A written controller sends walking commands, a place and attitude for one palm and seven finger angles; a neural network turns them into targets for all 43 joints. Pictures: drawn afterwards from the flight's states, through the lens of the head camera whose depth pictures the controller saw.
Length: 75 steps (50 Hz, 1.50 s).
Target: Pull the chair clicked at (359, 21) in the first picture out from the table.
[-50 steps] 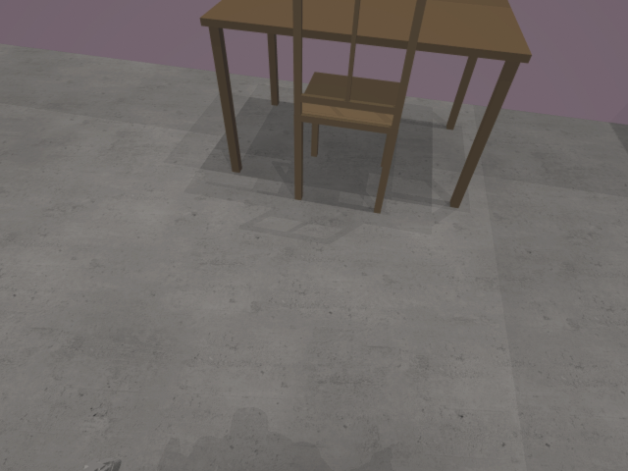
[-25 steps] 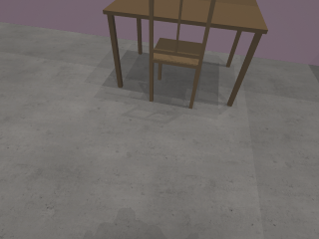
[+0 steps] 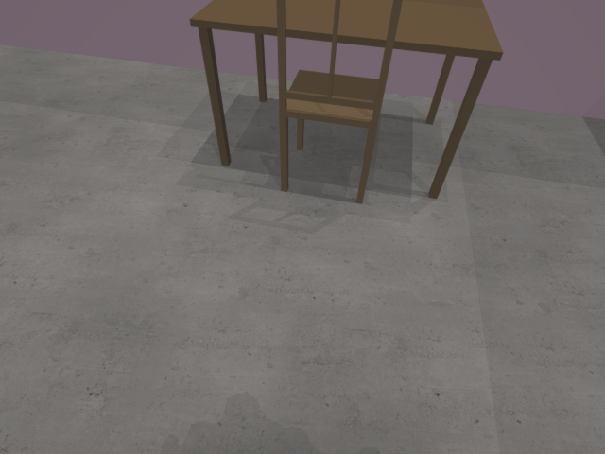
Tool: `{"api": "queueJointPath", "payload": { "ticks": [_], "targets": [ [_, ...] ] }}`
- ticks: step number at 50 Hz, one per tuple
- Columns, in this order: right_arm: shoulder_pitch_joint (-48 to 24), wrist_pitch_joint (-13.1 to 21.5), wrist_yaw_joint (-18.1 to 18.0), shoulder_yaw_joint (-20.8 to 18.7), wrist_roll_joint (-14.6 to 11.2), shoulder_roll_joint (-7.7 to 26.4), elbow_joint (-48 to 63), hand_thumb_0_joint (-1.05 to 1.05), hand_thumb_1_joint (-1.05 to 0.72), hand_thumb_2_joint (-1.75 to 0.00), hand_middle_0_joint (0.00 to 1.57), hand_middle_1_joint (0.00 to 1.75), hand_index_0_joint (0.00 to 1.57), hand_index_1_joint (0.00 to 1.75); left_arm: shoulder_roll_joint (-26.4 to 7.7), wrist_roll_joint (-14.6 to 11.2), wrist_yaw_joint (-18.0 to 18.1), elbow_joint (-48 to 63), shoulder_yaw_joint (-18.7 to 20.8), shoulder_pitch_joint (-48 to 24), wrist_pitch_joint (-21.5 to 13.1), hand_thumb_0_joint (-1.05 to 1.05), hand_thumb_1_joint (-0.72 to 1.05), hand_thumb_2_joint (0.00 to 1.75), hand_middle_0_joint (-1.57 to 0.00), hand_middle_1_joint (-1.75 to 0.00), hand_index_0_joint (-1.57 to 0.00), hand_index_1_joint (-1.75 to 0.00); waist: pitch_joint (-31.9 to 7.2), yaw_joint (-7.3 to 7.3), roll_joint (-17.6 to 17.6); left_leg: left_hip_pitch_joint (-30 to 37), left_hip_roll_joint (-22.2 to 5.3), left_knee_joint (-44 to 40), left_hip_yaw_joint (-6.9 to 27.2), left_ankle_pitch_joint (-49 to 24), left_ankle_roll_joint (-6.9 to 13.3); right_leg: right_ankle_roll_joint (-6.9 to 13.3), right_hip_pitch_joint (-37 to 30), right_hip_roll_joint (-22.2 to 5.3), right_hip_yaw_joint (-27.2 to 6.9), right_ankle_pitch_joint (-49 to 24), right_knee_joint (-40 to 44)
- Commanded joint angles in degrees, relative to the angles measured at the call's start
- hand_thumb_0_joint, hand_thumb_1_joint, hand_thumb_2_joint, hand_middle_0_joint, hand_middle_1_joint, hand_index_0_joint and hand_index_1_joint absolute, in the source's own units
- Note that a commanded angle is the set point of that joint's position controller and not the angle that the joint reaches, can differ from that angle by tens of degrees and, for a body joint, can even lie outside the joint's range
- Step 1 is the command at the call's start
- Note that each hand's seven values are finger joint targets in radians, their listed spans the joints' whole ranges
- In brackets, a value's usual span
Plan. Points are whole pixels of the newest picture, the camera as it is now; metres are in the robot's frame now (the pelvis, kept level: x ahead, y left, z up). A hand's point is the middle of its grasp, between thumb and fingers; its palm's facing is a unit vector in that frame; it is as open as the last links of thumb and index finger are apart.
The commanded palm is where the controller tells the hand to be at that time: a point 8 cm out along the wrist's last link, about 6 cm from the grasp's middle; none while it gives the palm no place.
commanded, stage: look at it before walking up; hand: left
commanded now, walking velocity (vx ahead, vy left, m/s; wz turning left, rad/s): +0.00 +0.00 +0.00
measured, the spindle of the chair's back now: (333, 48) +1.42 -0.04 -0.05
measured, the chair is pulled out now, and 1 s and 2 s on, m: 0.00 0.00 0.00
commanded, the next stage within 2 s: walk to a spot facing it in 0.44 s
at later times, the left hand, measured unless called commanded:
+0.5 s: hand out of the picture +0.08 +0.24 -0.16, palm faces -0.04 -0.94 -0.33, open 7.4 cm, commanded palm none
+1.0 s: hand out of the picture +0.10 +0.17 -0.20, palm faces -0.12 -0.98 -0.16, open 7.4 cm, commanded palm none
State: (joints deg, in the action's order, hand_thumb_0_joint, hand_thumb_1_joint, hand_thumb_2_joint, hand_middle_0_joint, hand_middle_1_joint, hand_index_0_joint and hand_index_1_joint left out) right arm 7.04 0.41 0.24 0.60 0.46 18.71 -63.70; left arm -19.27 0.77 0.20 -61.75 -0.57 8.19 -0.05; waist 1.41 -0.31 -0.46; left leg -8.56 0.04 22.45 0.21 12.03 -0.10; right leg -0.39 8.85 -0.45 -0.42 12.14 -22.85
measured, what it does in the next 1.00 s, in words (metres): walks ahead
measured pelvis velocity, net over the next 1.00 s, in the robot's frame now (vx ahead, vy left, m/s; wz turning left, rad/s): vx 0.11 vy -0.01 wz -0.12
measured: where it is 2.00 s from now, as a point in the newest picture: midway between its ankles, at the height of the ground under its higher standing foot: (324, 373)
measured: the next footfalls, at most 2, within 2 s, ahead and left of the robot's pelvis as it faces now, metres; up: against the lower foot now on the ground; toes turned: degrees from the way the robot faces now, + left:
right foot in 1.08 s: +0.22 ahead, -0.15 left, +0.00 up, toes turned -14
left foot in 1.50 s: +0.47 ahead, +0.08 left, +0.00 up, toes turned +2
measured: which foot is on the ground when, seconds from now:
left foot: down 0.00-1.00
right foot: down 0.00-0.88, up 0.90-1.00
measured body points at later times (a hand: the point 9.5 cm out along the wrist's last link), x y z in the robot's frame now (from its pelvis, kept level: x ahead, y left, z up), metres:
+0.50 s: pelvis +0.01 +0.00 +0.00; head +0.02 +0.00 +0.45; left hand +0.08 +0.29 -0.13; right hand +0.09 -0.30 -0.13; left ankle +0.00 +0.12 -0.74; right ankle +0.00 -0.12 -0.74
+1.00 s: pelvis +0.11 -0.01 -0.02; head +0.12 +0.00 +0.43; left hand +0.11 +0.22 -0.18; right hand +0.02 -0.22 -0.17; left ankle +0.00 +0.12 -0.74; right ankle +0.08 -0.11 -0.71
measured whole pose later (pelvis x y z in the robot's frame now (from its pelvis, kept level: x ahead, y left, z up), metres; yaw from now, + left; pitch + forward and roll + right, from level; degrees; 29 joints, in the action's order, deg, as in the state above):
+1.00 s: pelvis +0.11 -0.01 -0.02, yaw -7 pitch -1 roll +0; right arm 23.2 4.0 -1.3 -0.6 1.6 8.7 -64.7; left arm -9.9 1.3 -1.2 -63.7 1.7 19.7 1.0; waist 2.2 -2.0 -0.9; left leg -2.0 -2.7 30.4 -6.1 27.4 -0.6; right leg 2.0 22.1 -1.1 3.7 29.5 -53.6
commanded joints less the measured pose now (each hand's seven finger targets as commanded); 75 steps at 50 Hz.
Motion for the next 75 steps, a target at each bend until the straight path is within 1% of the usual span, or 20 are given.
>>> {"api": "queueJointPath", "payload": {
  "ticks": [1,27,29,35,41,43,44,46,49,52,53,54,55,57,59,62,70,73,74,75],
  "targets": [
    [-2.85,1.37,-0.71,-2.50,-0.03,12.05,3.54,0.00,-0.90,-0.90,0.20,0.30,0.20,0.30,-11.46,-0.11,0.54,3.55,2.17,-2.05,-1.30,0.00,0.90,0.90,-0.20,-0.30,-0.20,-0.30,-2.04,0.35,-0.17,-0.05,-6.45,-4.09,5.94,-5.19,1.92,2.03,1.03,-6.24,-6.23,-3.34,4.37],
    [-3.33,1.35,-0.96,-2.37,-0.12,12.02,3.41,0.00,-0.90,-0.90,0.20,0.30,0.20,0.30,-11.51,-0.22,0.63,3.03,2.19,-1.53,-1.53,0.00,0.90,0.90,-0.20,-0.30,-0.20,-0.30,-3.34,0.45,0.57,2.54,-6.98,-3.90,5.01,-10.95,1.54,2.12,-1.29,-6.67,-5.85,-11.35,4.14],
    [0.58,0.36,-0.66,-0.70,0.37,4.77,1.62,0.00,-0.90,-0.90,0.20,0.30,0.20,0.30,-4.49,-0.16,0.80,1.16,0.70,2.78,-0.30,0.00,0.90,0.90,-0.20,-0.30,-0.20,-0.30,-4.16,0.45,0.31,2.71,-6.42,-2.72,3.12,-2.09,0.51,1.39,-0.83,-5.96,-5.79,-0.72,3.81],
    [4.20,0.24,-0.30,-1.83,0.92,4.77,2.80,0.00,-0.90,-0.90,0.20,0.30,0.20,0.30,-4.53,0.53,-0.68,2.06,2.19,7.62,0.39,0.00,0.90,0.90,-0.20,-0.30,-0.20,-0.30,6.99,0.99,-1.07,-7.64,-5.20,0.71,2.86,20.44,1.88,4.66,7.22,-4.16,-10.66,22.46,3.85],
    [10.33,2.37,-0.82,-2.56,0.50,2.53,3.03,0.00,-0.90,-0.90,0.20,0.30,0.20,0.30,-1.41,0.44,-0.57,2.53,3.47,11.67,-1.29,0.00,0.90,0.90,-0.20,-0.30,-0.20,-0.30,5.50,-0.24,0.41,-5.61,-7.42,6.60,3.14,10.92,3.91,6.44,7.87,-3.09,-10.12,9.19,-6.32],
    [17.21,3.17,-1.39,-3.34,0.64,3.94,0.98,0.00,-0.90,-0.90,0.20,0.30,0.20,0.30,1.32,0.21,-0.67,3.70,3.25,10.05,-1.87,0.00,0.90,0.90,-0.20,-0.30,-0.20,-0.30,2.95,-3.11,10.47,6.54,-13.97,0.37,11.42,2.42,7.79,4.52,17.48,1.57,-1.81,2.00,-21.71],
    [23.27,3.65,-1.80,-3.87,0.86,4.21,-0.95,0.00,-0.90,-0.90,0.20,0.30,0.20,0.30,3.13,0.23,-0.65,5.91,2.78,5.20,-2.58,0.00,0.90,0.90,-0.20,-0.30,-0.20,-0.30,4.05,-5.81,15.40,16.91,-19.55,-3.68,18.26,-10.82,11.58,2.93,29.87,2.95,3.05,12.73,-30.96],
    [27.16,3.82,-2.31,-3.65,1.01,1.93,-2.42,0.00,-0.90,-0.90,0.20,0.30,0.20,0.30,3.13,0.25,-0.76,8.39,3.15,-2.83,-3.20,0.00,0.90,0.90,-0.20,-0.30,-0.20,-0.30,8.95,-7.19,9.16,19.17,-24.38,-3.64,18.34,-26.65,14.45,2.61,38.17,-2.86,0.46,21.03,-36.79],
    [20.89,4.04,-2.48,-3.56,1.39,1.34,-1.12,0.00,-0.90,-0.90,0.20,0.30,0.20,0.30,5.84,0.15,-1.97,8.13,3.43,-1.22,-2.41,0.00,0.90,0.90,-0.20,-0.30,-0.20,-0.30,9.40,-2.71,8.97,9.01,-20.41,-5.93,8.45,-15.95,10.22,2.72,27.88,-5.24,3.02,17.38,-26.85],
    [15.96,4.08,-2.07,-3.49,0.52,1.39,-0.65,0.00,-0.90,-0.90,0.20,0.30,0.20,0.30,5.88,0.45,-2.22,2.41,4.27,15.25,-2.18,0.00,0.90,0.90,-0.20,-0.30,-0.20,-0.30,2.27,5.87,4.27,-4.68,-12.42,7.98,-3.74,-22.99,5.70,3.98,-2.98,1.36,10.70,0.93,-12.54],
    [15.50,4.37,-1.60,-3.44,-0.08,0.69,-0.29,0.00,-0.90,-0.90,0.20,0.30,0.20,0.30,2.65,0.81,-1.52,-0.51,5.08,25.20,-2.87,0.00,0.90,0.90,-0.20,-0.30,-0.20,-0.30,-2.78,10.01,-1.41,-10.09,-9.14,21.53,-7.48,-21.47,3.55,5.68,-14.32,-1.71,5.80,0.90,-9.23],
    [15.38,5.01,-0.91,-2.81,-0.79,-3.62,1.43,0.00,-0.90,-0.90,0.20,0.30,0.20,0.30,-3.16,0.92,-0.32,-1.99,6.54,31.75,-3.69,0.00,0.90,0.90,-0.20,-0.30,-0.20,-0.30,-6.74,11.59,-15.61,-21.39,-3.90,40.45,-9.73,2.47,1.60,11.93,-20.54,-17.58,-18.64,8.56,1.07],
    [11.93,4.71,-0.85,-3.15,-0.67,-4.02,3.75,0.00,-0.90,-0.90,0.20,0.30,0.20,0.30,-5.04,-0.30,0.10,-1.62,6.40,30.14,-3.35,0.00,0.90,0.90,-0.20,-0.30,-0.20,-0.30,-5.02,9.52,-12.28,-27.79,-2.52,52.26,-5.70,19.07,1.79,16.47,-17.71,-25.39,-34.40,11.05,9.62],
    [5.90,3.88,-0.38,-3.63,0.27,-5.42,4.73,0.00,-0.90,-0.90,0.20,0.30,0.20,0.30,-1.89,0.12,0.61,1.18,5.46,20.17,-3.14,0.00,0.90,0.90,-0.20,-0.30,-0.20,-0.30,5.74,6.89,-4.47,-32.37,-8.28,55.62,-0.80,12.41,1.75,15.32,-2.72,-23.73,-28.04,18.68,11.68],
    [10.43,2.49,0.01,-3.66,1.12,-7.26,3.18,0.00,-0.90,-0.90,0.20,0.30,0.20,0.30,2.50,0.74,1.02,2.58,4.07,13.55,-3.48,0.00,0.90,0.90,-0.20,-0.30,-0.20,-0.30,5.95,1.82,-2.12,-26.74,-10.00,49.55,-1.08,7.88,0.67,12.11,6.00,-19.56,-16.49,14.26,11.98],
    [13.99,1.22,0.52,-3.86,1.05,-8.63,2.78,0.00,-0.90,-0.90,0.20,0.30,0.20,0.30,2.70,0.93,0.93,2.32,4.03,11.63,-4.12,0.00,0.90,0.90,-0.20,-0.30,-0.20,-0.30,4.71,-1.18,-4.28,-22.64,-9.94,39.20,-4.02,4.35,-0.91,10.28,8.79,-15.41,-5.44,6.34,12.88],
    [3.30,2.68,1.90,-4.16,0.48,-7.19,8.56,0.00,-0.90,-0.90,0.20,0.30,0.20,0.30,1.03,0.96,0.49,0.40,4.59,14.60,-4.42,0.00,0.90,0.90,-0.20,-0.30,-0.20,-0.30,6.23,0.76,-5.99,-18.53,-7.21,18.22,-7.30,0.05,-0.08,8.85,1.17,-14.31,-2.15,-1.02,10.72],
    [12.41,3.48,1.01,-4.99,0.83,-4.31,6.04,0.00,-0.90,-0.90,0.20,0.30,0.20,0.30,1.44,0.66,0.42,0.99,4.96,12.81,-4.00,0.00,0.90,0.90,-0.20,-0.30,-0.20,-0.30,3.25,-4.52,0.15,-0.85,-4.32,10.31,-8.72,-0.24,0.87,6.59,5.58,-10.77,2.03,-8.11,-2.82],
    [20.70,3.86,0.19,-6.05,1.53,0.29,3.96,0.00,-0.90,-0.90,0.20,0.30,0.20,0.30,3.95,0.37,0.11,1.49,4.76,14.50,-3.86,0.00,0.90,0.90,-0.20,-0.30,-0.20,-0.30,-2.25,-7.32,9.74,10.93,-10.23,4.47,0.55,6.04,3.20,4.47,11.38,-6.14,4.92,-6.59,-18.64],
    [27.33,3.81,-0.30,-7.69,1.83,7.55,2.78,0.00,-0.90,-0.90,0.20,0.30,0.20,0.30,7.00,-0.19,-0.60,2.92,4.26,16.36,-3.54,0.00,0.90,0.90,-0.20,-0.30,-0.20,-0.30,-6.79,-7.82,24.60,17.66,-24.72,-6.32,23.59,13.53,7.97,1.74,22.65,1.96,8.98,18.96,-39.26]
  ]
}}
